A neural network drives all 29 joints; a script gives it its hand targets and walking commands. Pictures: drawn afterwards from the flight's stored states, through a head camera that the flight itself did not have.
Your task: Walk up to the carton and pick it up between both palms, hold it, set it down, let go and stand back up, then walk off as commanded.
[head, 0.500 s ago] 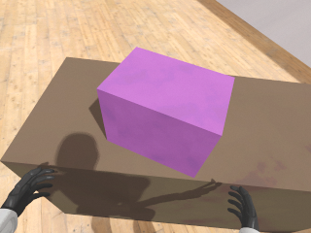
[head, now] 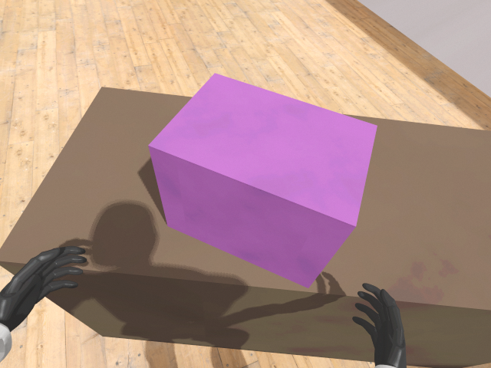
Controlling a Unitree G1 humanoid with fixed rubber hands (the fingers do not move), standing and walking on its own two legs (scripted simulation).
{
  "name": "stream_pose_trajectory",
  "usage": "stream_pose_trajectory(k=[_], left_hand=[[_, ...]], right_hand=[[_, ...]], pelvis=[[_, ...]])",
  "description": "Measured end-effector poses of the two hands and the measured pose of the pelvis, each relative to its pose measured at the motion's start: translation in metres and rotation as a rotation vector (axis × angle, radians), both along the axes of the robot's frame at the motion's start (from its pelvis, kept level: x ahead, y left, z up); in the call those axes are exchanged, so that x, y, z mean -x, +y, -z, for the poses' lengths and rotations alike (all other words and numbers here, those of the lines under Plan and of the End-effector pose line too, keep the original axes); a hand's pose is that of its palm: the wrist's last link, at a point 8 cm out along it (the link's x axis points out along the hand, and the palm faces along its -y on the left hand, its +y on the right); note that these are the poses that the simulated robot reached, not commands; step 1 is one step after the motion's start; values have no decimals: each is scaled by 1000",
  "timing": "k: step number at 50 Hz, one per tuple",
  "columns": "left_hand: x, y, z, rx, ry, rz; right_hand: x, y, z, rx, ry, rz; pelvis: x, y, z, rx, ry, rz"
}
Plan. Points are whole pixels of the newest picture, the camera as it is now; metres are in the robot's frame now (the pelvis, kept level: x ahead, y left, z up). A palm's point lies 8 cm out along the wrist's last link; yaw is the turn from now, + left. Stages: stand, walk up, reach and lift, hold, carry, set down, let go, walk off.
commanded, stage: reach and lift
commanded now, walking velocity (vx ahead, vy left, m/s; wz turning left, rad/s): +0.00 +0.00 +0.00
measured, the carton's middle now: (261, 181) +0.43 -0.03 +0.03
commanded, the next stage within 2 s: none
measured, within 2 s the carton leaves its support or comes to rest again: neither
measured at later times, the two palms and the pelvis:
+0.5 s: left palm (25, 254) +0.26 +0.31 +0.06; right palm (386, 333) +0.18 -0.20 +0.02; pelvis +0.01 +0.00 +0.00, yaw +0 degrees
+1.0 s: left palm (51, 199) +0.32 +0.28 +0.10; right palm (397, 295) +0.22 -0.21 +0.05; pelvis +0.01 +0.00 +0.00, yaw +0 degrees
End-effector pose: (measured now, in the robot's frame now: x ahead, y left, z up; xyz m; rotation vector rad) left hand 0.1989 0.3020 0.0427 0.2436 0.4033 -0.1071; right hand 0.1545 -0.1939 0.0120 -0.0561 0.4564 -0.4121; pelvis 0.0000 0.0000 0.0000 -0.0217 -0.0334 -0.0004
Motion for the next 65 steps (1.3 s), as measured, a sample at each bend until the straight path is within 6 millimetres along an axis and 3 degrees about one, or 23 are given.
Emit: stream_pose_trajectory(k=[8, 19, 28, 40, 52, 65], left_hand=[[-9, 1, -7, 19, -36, 4], [-42, 6, -15, 47, -68, -23], [-67, 3, -22, 64, -78, -26], [-87, -6, -34, 72, -89, -3], [-132, -23, -66, 100, -124, 31], [-162, -29, -94, 146, -132, 7]], right_hand=[[-3, 4, -3, -11, -8, -1], [-10, 0, -2, -6, 31, 6], [-31, -2, -9, -9, 14, 9], [-48, -7, -20, -8, -24, 22], [-67, -18, -44, -37, -80, 74], [-81, -34, -78, -43, -139, 119]], pelvis=[[-1, 0, 0, 0, 1, 0], [-8, 0, 0, 0, 10, 0], [-14, -1, 0, -1, 19, 1], [-15, 0, 0, -1, 21, 1], [-8, 2, -1, 2, 13, 1], [5, 3, -1, 4, -5, 2]])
